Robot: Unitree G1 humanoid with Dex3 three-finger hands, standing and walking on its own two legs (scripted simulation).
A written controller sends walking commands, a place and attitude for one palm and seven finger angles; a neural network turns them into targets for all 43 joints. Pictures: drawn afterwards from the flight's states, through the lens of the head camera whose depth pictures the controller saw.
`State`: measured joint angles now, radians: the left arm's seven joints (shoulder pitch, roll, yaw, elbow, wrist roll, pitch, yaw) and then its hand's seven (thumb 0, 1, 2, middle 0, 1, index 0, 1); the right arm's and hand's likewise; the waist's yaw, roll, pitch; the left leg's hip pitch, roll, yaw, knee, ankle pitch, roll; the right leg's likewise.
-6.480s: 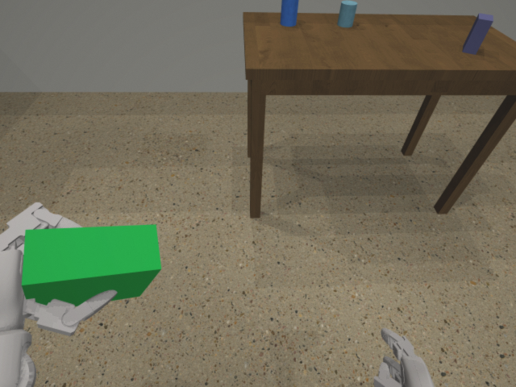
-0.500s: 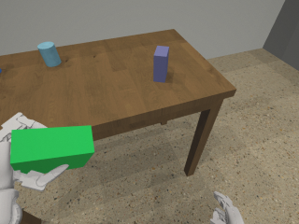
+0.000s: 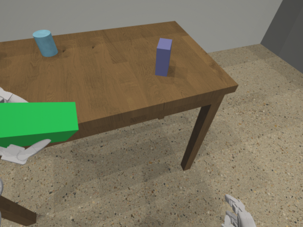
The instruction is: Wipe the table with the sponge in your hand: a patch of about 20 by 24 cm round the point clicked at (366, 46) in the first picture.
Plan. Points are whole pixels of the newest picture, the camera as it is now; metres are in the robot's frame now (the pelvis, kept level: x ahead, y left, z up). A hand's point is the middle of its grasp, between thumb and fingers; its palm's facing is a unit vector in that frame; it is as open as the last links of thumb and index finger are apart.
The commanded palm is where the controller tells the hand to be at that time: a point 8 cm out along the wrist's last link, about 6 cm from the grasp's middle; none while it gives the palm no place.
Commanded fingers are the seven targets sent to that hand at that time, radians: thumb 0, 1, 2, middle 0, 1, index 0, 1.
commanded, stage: look again from close up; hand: left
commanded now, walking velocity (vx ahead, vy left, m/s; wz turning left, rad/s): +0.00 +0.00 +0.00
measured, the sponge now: (47, 125) +0.26 +0.25 +0.17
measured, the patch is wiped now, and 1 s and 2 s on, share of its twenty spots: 0.00 0.00 0.00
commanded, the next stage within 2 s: shuffle to correct the standing spot in 0.12 s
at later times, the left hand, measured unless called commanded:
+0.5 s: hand (41, 114) +0.29 +0.28 +0.16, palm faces +0.43 -0.84 -0.32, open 9.9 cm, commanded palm +0.23 +0.31 +0.18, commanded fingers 0.00 0.10 1.30 -1.20 -1.60 -1.20 -1.60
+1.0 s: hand (44, 78) +0.40 +0.32 +0.17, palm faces +0.42 -0.80 -0.43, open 9.9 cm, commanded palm +0.32 +0.35 +0.18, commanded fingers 0.00 0.10 1.30 -1.20 -1.60 -1.20 -1.60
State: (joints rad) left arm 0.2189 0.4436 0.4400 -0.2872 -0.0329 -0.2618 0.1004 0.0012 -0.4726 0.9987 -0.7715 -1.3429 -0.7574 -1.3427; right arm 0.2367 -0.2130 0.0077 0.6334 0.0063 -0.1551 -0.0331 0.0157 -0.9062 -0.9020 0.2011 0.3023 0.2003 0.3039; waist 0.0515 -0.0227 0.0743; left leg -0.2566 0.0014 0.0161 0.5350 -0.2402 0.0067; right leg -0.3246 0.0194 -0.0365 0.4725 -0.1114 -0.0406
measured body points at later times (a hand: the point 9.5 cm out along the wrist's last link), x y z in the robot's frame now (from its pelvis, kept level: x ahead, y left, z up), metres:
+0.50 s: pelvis +0.08 +0.03 +0.00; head +0.08 +0.05 +0.45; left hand +0.26 +0.32 +0.18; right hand +0.26 -0.19 -0.06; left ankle +0.03 +0.12 -0.73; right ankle +0.09 -0.09 -0.73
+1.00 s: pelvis +0.17 +0.07 -0.02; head +0.20 +0.08 +0.43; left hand +0.37 +0.36 +0.19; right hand +0.35 -0.13 -0.10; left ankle +0.19 +0.19 -0.73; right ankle +0.16 -0.02 -0.71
